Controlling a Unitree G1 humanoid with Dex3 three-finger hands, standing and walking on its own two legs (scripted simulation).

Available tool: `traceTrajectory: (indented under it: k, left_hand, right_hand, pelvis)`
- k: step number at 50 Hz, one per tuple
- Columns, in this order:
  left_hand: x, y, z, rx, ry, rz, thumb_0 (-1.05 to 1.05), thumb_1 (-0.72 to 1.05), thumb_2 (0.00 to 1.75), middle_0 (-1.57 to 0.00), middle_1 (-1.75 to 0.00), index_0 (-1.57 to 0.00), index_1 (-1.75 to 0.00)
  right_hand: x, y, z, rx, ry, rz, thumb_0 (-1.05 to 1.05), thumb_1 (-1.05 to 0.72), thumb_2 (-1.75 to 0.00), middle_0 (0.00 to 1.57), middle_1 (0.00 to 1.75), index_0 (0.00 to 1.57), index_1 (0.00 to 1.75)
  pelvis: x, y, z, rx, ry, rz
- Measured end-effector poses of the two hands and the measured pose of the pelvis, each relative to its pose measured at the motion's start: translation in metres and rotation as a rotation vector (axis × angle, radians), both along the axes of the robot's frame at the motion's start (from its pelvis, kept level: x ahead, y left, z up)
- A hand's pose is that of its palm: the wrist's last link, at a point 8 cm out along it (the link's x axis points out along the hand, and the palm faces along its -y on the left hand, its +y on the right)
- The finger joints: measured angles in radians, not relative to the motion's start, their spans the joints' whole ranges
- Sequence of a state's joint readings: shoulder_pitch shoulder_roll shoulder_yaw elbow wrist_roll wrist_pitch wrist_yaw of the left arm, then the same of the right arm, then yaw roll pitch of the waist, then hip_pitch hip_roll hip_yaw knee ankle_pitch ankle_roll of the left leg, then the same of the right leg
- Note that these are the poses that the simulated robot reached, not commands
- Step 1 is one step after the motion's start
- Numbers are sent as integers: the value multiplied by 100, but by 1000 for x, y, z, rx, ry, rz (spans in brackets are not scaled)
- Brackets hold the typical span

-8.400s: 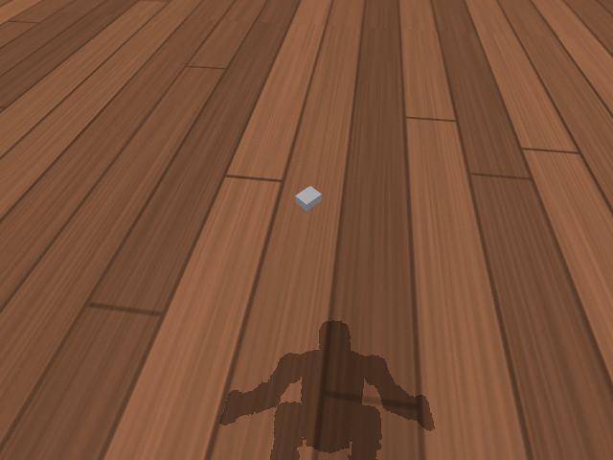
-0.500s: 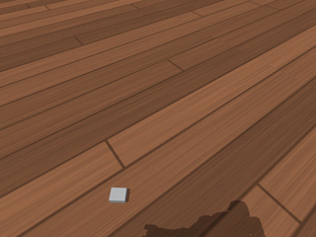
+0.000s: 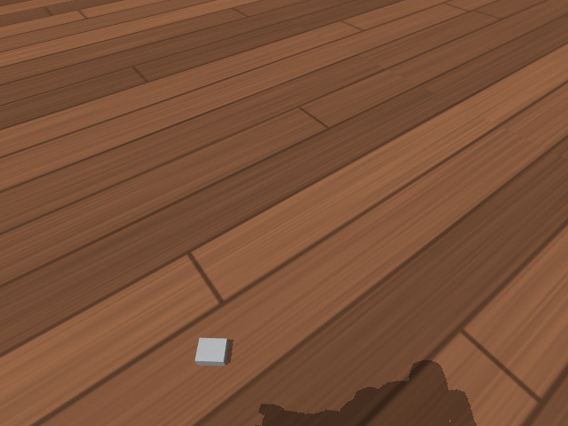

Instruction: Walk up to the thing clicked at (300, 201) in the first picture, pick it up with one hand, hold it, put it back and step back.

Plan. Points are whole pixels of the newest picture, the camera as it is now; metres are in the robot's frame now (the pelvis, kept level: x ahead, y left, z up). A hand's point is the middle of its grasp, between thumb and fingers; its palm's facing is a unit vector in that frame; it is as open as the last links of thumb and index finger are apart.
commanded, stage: stand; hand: left
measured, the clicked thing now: (212, 351) +0.46 +0.30 -0.76
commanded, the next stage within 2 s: walk up in 0.22 s
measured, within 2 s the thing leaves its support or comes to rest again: neither
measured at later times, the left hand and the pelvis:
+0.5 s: hand out of the picture +0.06 +0.32 -0.16, palm faces +0.04 -0.92 -0.39, open 7.3 cm; pelvis +0.01 +0.05 -0.01, yaw +2 degrees
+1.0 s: hand (110, 419) +0.15 +0.31 -0.16, palm faces +0.02 -0.94 -0.33, open 7.3 cm; pelvis +0.06 +0.06 +0.00, yaw +1 degrees
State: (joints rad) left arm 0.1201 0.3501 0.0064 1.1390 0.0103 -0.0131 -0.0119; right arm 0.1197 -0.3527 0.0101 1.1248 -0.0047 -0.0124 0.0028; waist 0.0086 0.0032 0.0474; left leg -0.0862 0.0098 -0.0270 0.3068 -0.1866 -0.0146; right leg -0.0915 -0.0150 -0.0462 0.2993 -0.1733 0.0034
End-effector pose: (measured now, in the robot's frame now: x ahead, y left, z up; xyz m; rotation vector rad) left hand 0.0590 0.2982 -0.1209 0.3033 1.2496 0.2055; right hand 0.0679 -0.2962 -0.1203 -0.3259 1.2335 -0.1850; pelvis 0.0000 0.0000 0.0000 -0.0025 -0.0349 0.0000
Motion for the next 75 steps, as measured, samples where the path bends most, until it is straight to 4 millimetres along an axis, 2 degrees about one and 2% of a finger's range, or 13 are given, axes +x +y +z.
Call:
traceTrajectory:
  k: [15,19,23,26,31,35,40,46,53,62,75]
  left_hand:
    - [3,6,4,18,-44,6,0,91,90,-20,-30,-21,-30]
    - [-3,25,5,46,-62,30,0,91,90,-20,-30,-21,-30]
    - [-7,52,0,61,-46,37,0,91,90,-20,-30,-21,-30]
    - [-3,70,-5,56,-23,48,1,91,90,-20,-30,-21,-30]
    - [12,80,-6,40,-5,38,1,91,90,-20,-30,-21,-30]
    - [24,77,-8,43,9,22,1,91,90,-20,-30,-20,-30]
    - [37,64,-5,30,6,13,0,91,90,-20,-30,-20,-30]
    - [66,56,-1,4,-42,12,1,91,90,-20,-30,-21,-30]
    - [92,51,0,-13,-89,-2,0,91,90,-20,-30,-21,-30]
    - [94,47,0,-18,-81,-20,0,91,90,-20,-30,-21,-30]
    - [64,50,2,-1,-26,-8,0,91,90,-20,-30,-21,-30]
  right_hand:
    - [1,-2,-3,0,5,0,1,-90,-89,20,30,20,30]
    - [5,2,-4,-13,16,14,1,-91,-89,20,30,20,30]
    - [10,17,-2,-27,14,26,1,-91,-89,20,30,20,30]
    - [10,33,-1,-34,12,21,1,-91,-89,20,30,20,30]
    - [16,55,3,-17,18,21,1,-90,-89,20,30,20,30]
    - [32,62,-4,2,-10,16,1,-90,-89,20,30,20,30]
    - [56,65,-12,28,-48,-17,1,-90,-89,20,30,20,30]
    - [77,69,-7,33,-67,10,1,-90,-89,20,30,20,30]
    - [91,59,5,-3,-91,6,1,-90,-89,20,30,20,30]
    - [85,48,11,-27,-96,-16,1,-90,-89,20,30,20,30]
    - [53,53,1,10,-39,-32,1,-90,-89,20,30,20,30]
  pelvis:
    - [2,5,-3,-11,-6,1]
    - [6,17,-6,-18,-5,13]
    - [11,37,-11,-19,-6,27]
    - [16,49,-13,2,-10,24]
    - [25,57,-8,0,5,25]
    - [32,58,-11,12,0,13]
    - [43,60,-11,-8,-12,14]
    - [55,59,-6,4,-4,14]
    - [60,57,-3,3,-1,7]
    - [58,55,-1,3,-3,-4]
    - [48,52,0,2,-9,-11]
